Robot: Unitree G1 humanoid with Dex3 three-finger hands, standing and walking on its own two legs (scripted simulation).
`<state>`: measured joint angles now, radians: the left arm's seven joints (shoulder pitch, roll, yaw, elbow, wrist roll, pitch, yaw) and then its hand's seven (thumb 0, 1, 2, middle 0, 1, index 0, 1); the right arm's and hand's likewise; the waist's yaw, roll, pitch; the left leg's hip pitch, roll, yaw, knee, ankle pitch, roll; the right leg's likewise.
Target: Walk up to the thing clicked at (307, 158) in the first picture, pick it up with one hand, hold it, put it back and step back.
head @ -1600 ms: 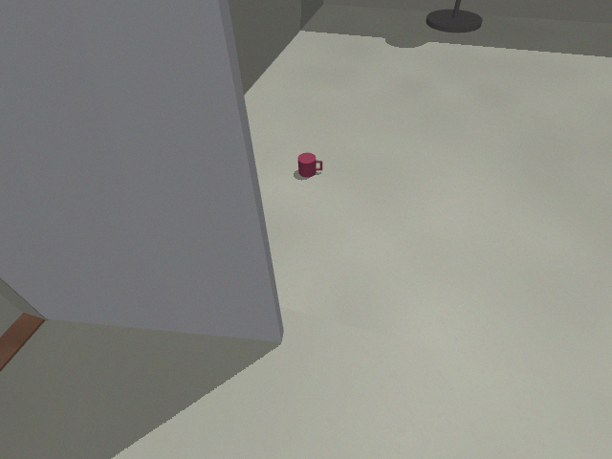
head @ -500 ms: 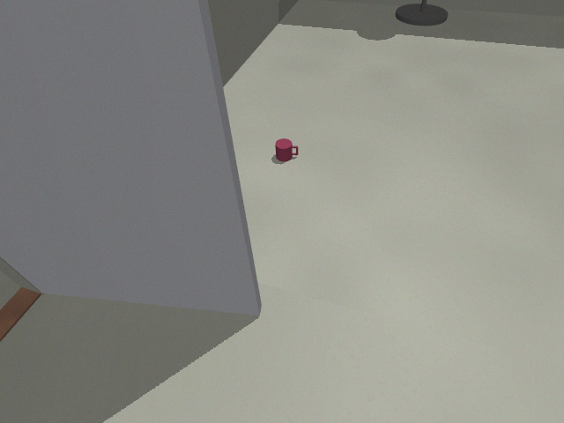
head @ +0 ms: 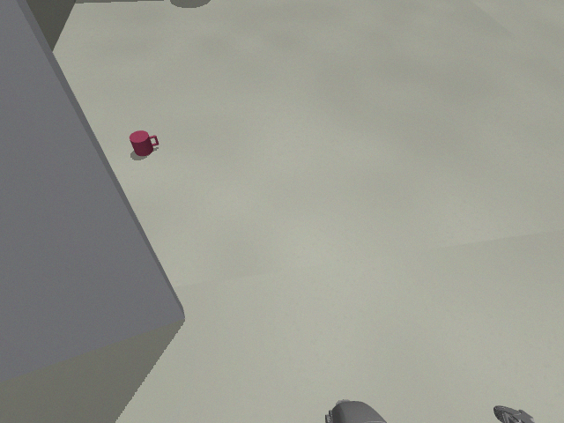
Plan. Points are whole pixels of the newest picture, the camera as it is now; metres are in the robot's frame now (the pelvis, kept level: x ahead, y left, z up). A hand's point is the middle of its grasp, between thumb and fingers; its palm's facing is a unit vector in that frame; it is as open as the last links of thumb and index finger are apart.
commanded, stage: walk up
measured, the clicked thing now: (145, 142) +1.47 +0.67 -0.73
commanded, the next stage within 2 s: stand in 1.96 s
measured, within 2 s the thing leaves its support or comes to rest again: neither
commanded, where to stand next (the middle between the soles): +0.07 -0.04 m, yaw -43 degrees
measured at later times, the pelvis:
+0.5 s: pelvis +0.04 -0.02 -0.01, yaw -22 degrees
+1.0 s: pelvis +0.03 -0.03 -0.04, yaw -34 degrees
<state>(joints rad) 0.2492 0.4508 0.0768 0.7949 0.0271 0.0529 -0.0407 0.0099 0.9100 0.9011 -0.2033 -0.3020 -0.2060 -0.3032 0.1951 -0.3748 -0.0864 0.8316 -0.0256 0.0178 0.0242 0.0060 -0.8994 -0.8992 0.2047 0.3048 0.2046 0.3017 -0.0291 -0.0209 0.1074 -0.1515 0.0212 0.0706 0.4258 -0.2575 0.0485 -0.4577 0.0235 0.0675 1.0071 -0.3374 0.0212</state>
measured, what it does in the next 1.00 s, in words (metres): steps on the spot, turning right: right foot, then left foot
